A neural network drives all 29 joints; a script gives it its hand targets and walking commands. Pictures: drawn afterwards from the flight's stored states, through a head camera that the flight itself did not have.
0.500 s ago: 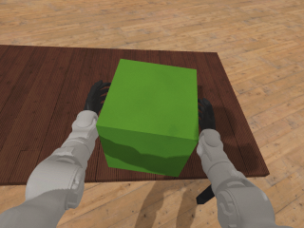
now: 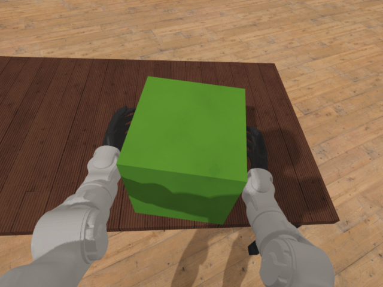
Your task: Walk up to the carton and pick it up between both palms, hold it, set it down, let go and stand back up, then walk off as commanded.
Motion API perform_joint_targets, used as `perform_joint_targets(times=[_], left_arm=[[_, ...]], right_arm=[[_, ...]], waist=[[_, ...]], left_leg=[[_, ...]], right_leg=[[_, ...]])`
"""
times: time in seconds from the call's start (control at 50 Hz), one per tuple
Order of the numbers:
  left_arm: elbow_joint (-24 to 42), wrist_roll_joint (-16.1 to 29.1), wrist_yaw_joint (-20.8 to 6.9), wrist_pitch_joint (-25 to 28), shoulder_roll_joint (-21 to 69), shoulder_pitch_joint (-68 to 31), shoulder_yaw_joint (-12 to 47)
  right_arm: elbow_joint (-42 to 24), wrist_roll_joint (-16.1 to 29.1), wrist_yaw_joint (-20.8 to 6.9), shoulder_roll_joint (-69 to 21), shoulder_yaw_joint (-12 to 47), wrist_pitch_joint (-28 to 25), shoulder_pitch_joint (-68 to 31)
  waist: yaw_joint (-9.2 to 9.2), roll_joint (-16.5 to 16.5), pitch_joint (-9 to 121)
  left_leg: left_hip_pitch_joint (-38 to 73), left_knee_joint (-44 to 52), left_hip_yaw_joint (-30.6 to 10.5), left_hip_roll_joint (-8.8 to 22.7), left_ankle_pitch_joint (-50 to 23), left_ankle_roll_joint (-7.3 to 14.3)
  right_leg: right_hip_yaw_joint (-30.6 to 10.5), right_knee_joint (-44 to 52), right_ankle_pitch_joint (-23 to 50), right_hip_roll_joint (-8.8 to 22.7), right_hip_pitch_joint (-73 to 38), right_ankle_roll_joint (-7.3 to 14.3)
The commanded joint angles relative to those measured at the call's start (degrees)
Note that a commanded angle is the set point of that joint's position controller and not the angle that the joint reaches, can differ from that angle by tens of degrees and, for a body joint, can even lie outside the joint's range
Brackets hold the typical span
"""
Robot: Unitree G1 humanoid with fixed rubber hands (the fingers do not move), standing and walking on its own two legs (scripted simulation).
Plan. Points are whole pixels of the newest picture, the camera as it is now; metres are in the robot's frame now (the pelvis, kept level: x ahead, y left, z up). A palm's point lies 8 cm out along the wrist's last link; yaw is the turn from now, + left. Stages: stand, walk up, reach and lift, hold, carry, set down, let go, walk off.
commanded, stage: reach and lift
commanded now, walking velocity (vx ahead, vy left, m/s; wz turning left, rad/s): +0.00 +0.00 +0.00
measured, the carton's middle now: (187, 154) +0.42 -0.02 -0.01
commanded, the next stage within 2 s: none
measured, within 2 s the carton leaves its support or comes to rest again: leaves its support in 1.42 s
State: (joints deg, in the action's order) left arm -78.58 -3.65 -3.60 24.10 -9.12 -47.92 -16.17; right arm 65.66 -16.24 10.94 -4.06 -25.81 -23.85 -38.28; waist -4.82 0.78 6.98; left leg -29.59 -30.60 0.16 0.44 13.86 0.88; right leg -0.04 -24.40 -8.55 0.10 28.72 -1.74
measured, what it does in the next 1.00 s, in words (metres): stands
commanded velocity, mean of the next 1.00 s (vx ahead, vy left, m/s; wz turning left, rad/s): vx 0.00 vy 0.00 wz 0.00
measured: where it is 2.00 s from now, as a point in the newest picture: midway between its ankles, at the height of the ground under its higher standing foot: outside the picture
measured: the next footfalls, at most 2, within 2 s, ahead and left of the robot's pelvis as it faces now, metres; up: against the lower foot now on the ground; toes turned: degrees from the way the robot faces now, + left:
none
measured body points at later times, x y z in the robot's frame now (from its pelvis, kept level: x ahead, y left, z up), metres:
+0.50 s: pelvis +0.00 +0.00 +0.00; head +0.06 +0.01 +0.45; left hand +0.43 +0.14 +0.04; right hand +0.38 -0.17 +0.02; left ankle +0.00 +0.10 -0.73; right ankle +0.03 -0.14 -0.73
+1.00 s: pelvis +0.00 +0.00 +0.00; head +0.06 +0.01 +0.45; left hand +0.43 +0.15 +0.05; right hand +0.37 -0.17 +0.03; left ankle +0.00 +0.10 -0.73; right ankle +0.03 -0.14 -0.73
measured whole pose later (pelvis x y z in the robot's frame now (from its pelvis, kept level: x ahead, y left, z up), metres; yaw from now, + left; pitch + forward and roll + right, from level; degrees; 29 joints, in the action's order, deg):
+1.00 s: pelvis +0.00 +0.00 +0.00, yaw +0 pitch +13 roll -1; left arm -78.2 -6.1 -2.9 28.9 -8.3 -47.0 -15.2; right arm 66.1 -15.4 12.8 -4.7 -26.2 -32.6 -35.6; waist -3.2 0.8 6.8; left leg -28.6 -27.0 0.2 0.4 11.6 0.5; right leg 0.0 -20.6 -6.3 0.1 27.6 -1.4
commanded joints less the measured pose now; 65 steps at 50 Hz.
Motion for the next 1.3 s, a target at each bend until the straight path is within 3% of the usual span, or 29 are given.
perform_joint_targets(times=[0.0, 0.04, 0.06, 0.14, 0.22, 0.28, 0.3, 0.32, 0.36, 0.46, 0.5, 0.6, 0.68, 0.7, 0.72, 0.74, 0.76, 0.78, 0.82, 0.84, 0.96, 1.02, 1.08, 1.1, 1.12, 1.16, 1.18, 1.24, 1.28], left_arm=[[1.4, -11.9, -5.8, 2.8, 33.1, -23.8, 8.2], [-0.1, -12.3, -6.1, 2.3, 33.0, -23.8, 7.8], [-0.8, -12.7, -6.1, 2.4, 32.8, -23.8, 7.6], [0.2, -13.8, -6.2, 2.8, 32.9, -22.6, 6.2], [1.6, -12.1, -6.1, 2.3, 35.0, -22.1, 8.8], [0.2, -12.9, -6.2, 2.8, 33.1, -22.7, 6.9], [0.7, -13.4, -6.3, 2.5, 33.4, -22.3, 6.9], [-0.6, -13.6, -6.2, 2.4, 34.5, -24.0, 7.3], [0.3, -13.1, -6.0, 2.7, 34.6, -22.6, 7.0], [2.5, -12.7, -5.8, 2.3, 36.0, -22.1, 8.4], [0.2, -14.3, -5.8, 2.3, 34.8, -20.8, 6.1], [0.9, -13.9, -5.5, 2.2, 35.4, -24.6, 7.6], [2.6, -12.9, -4.8, 3.7, 36.4, -24.3, 8.7], [4.3, -12.3, -4.5, 4.1, 38.0, -25.1, 11.5], [4.6, -11.6, -4.3, 5.2, 39.5, -25.9, 12.1], [2.8, -12.9, -4.3, 5.5, 37.4, -25.0, 10.3], [2.6, -12.8, -4.1, 6.2, 37.2, -25.0, 9.7], [3.1, -12.8, -4.2, 6.4, 36.5, -25.6, 9.8], [3.0, -12.3, -4.1, 7.0, 38.4, -26.0, 12.0], [3.4, -12.8, -4.2, 7.7, 36.1, -24.9, 10.5], [8.8, -11.5, -2.9, 9.0, 39.5, -24.7, 14.1], [9.5, -11.5, -2.5, 10.5, 36.8, -28.9, 13.3], [8.4, -10.5, -2.5, 9.7, 38.0, -27.4, 14.8], [10.9, -10.1, -2.1, 9.9, 38.8, -29.8, 16.3], [11.3, -9.8, -1.7, 9.6, 37.5, -28.8, 15.4], [11.9, -9.0, -1.0, 9.1, 38.6, -30.5, 16.8], [10.3, -8.9, -0.7, 8.8, 37.9, -28.9, 17.6], [16.3, -5.2, -0.3, 7.5, 42.2, -30.4, 22.1], [19.7, -3.5, -0.2, 7.7, 42.9, -29.5, 24.4]], right_arm=[[0.5, -7.4, -9.0, -34.6, 14.7, -3.1, -20.9], [-1.8, -7.4, -8.5, -35.0, 14.4, -3.4, -21.9], [-1.5, -8.3, -8.5, -35.5, 14.2, -3.5, -20.1], [-1.3, -7.8, -8.4, -38.2, 15.5, -4.3, -19.5], [-0.1, -7.4, -8.1, -35.2, 15.6, -4.6, -18.4], [-1.6, -7.7, -7.9, -36.5, 16.5, -5.0, -19.5], [-1.6, -7.6, -8.1, -36.1, 15.8, -5.2, -20.6], [-0.7, -8.8, -7.9, -36.3, 14.6, -5.0, -21.6], [-0.3, -7.5, -7.9, -37.4, 16.5, -4.8, -20.1], [0.9, -7.1, -7.5, -36.6, 15.5, -5.6, -19.4], [0.1, -7.5, -7.9, -36.7, 16.5, -6.0, -20.3], [2.5, -8.3, -7.6, -36.0, 14.6, -6.0, -20.0], [1.8, -7.0, -7.7, -37.5, 17.3, -7.2, -20.2], [2.6, -7.0, -7.3, -37.2, 16.8, -8.2, -20.2], [0.7, -5.6, -7.2, -38.2, 19.4, -9.7, -21.9], [2.0, -6.6, -7.0, -38.0, 17.9, -10.1, -20.7], [-1.3, -5.4, -7.6, -37.2, 19.7, -11.0, -23.9], [1.3, -6.6, -7.3, -36.3, 18.1, -10.7, -21.9], [0.8, -7.3, -6.6, -35.2, 17.9, -12.8, -23.8], [1.7, -7.5, -6.4, -36.6, 18.8, -12.7, -21.9], [0.5, -6.2, -6.7, -33.4, 19.8, -15.4, -23.3], [-1.6, -6.8, -7.4, -32.3, 20.4, -15.5, -26.4], [1.1, -6.4, -7.3, -31.9, 20.1, -14.2, -23.4], [0.1, -6.4, -7.2, -32.4, 20.6, -14.6, -25.8], [-0.3, -6.0, -7.4, -31.4, 22.1, -14.1, -25.5], [-2.0, -5.2, -7.5, -32.4, 21.4, -12.9, -26.8], [-2.7, -4.3, -8.1, -32.3, 23.5, -12.0, -26.8], [-7.3, -1.6, -7.8, -34.5, 29.1, -9.8, -27.3], [-10.6, 1.3, -7.7, -35.2, 33.2, -9.0, -27.7]], waist=[[0.27, 4.4, 19.0], [0.88, 2.7, 20.6], [0.21, 2.5, 21.0], [2.26, 2.1, 23.3], [-0.61, 4.2, 19.8], [1.40, 1.5, 22.7], [1.80, 2.8, 21.6], [0.29, 2.9, 21.8], [2.50, 1.4, 20.0], [0.01, 2.4, 22.1], [2.74, 1.8, 20.6], [0.57, 2.9, 21.2], [2.81, 3.0, 24.9], [0.43, 4.1, 25.5], [2.22, 4.5, 30.2], [2.12, 3.2, 29.3], [5.21, 4.4, 31.3], [2.71, 3.3, 27.1], [1.92, 4.2, 30.7], [3.69, 1.4, 28.9], [3.22, 3.1, 33.5], [4.74, 2.3, 34.3], [3.72, 1.4, 32.0], [3.18, 2.2, 32.3], [5.42, 2.7, 31.9], [3.97, 2.4, 33.1], [4.95, 2.6, 32.1], [3.74, 1.6, 39.1], [4.55, 1.8, 39.4]], left_leg=[[15.1, 4.8, 1.4, 0.6, -19.1, -5.1], [12.7, 5.3, 1.8, 0.6, -14.9, -4.0], [12.9, 5.4, 2.3, 0.4, -15.2, -3.9], [10.5, 5.0, 3.0, -0.1, -16.5, -3.6], [13.9, 4.9, 2.3, 0.7, -20.8, -4.7], [12.1, 5.2, 2.3, 0.2, -16.3, -3.5], [11.8, 4.5, 3.4, 0.3, -19.0, -4.1], [13.2, 4.1, 2.3, 0.8, -19.6, -4.6], [12.0, 4.2, 3.1, 0.6, -18.0, -4.1], [14.2, 4.2, 3.1, 0.6, -21.2, -4.5], [13.8, 3.8, 3.0, 0.7, -21.7, -4.1], [14.1, 4.3, 2.7, 0.7, -19.0, -4.3], [15.5, 4.7, 3.0, 0.6, -21.3, -4.5], [18.7, 4.2, 2.4, 0.9, -25.0, -5.2], [19.4, 2.7, 2.5, 0.9, -28.9, -5.5], [19.4, 2.4, 2.1, 1.2, -31.0, -5.5], [17.8, 1.8, 2.7, 0.7, -30.6, -5.4], [19.0, 3.0, 2.5, 0.8, -28.1, -5.6], [20.5, 2.8, 1.9, 1.4, -30.3, -6.0], [19.2, 2.9, 2.6, 0.8, -26.0, -4.7], [23.6, 3.3, 2.8, 0.9, -32.2, -6.2], [21.8, 4.9, 3.5, 0.6, -26.5, -5.4], [21.0, 5.7, 3.2, 1.0, -24.6, -5.1], [19.4, 6.3, 3.5, 0.2, -22.2, -4.8], [20.5, 6.3, 3.3, 0.6, -23.2, -5.0], [19.1, 6.7, 3.2, 0.6, -20.8, -4.9], [20.6, 6.4, 3.2, 0.7, -21.6, -4.6], [21.4, 5.8, 2.9, 0.0, -25.9, -4.9], [21.8, 4.7, 2.2, -0.4, -28.1, -5.0]], right_leg=[[4.8, 2.8, 12.4, -1.1, -19.6, 2.1], [4.4, 3.5, 9.4, -1.1, -18.7, 1.9], [4.4, 3.5, 10.9, -1.1, -19.5, 1.9], [3.4, 2.6, 15.3, -0.2, -22.4, 1.3], [4.6, 3.8, 14.3, -1.4, -18.9, 2.2], [3.7, 3.1, 14.5, -0.6, -21.8, 1.4], [4.3, 2.8, 14.7, -1.2, -20.3, 1.6], [4.9, 3.5, 13.0, -1.7, -18.1, 1.9], [4.5, 3.4, 12.2, -1.3, -17.5, 2.1], [4.7, 3.7, 16.0, -1.9, -18.6, 2.3], [4.2, 3.4, 14.9, -1.6, -19.0, 2.0], [4.7, 4.6, 12.4, -1.6, -17.3, 2.3], [5.0, 4.5, 13.5, -2.0, -17.5, 2.2], [5.4, 4.7, 16.1, -2.6, -16.6, 2.3], [5.2, 4.3, 18.2, -2.6, -16.6, 2.4], [5.3, 4.0, 20.4, -2.8, -17.8, 1.8], [5.0, 3.2, 19.3, -2.3, -17.9, 2.2], [5.6, 4.3, 17.2, -2.5, -17.0, 2.3], [6.2, 4.6, 18.2, -2.8, -15.2, 2.7], [5.2, 4.7, 17.4, -2.0, -17.5, 1.9], [6.4, 6.0, 18.8, -3.8, -15.3, 2.6], [6.5, 6.3, 15.3, -3.1, -15.9, 2.2], [6.1, 6.4, 13.6, -3.1, -16.1, 2.2], [5.4, 7.2, 12.2, -2.9, -15.9, 2.3], [5.5, 7.0, 12.7, -2.9, -16.0, 2.4], [5.6, 7.1, 11.1, -3.1, -14.2, 2.4], [5.2, 6.9, 11.0, -3.0, -14.0, 2.2], [4.5, 6.0, 19.0, -3.1, -17.7, 1.7], [4.1, 5.2, 20.9, -2.7, -19.0, 1.3]])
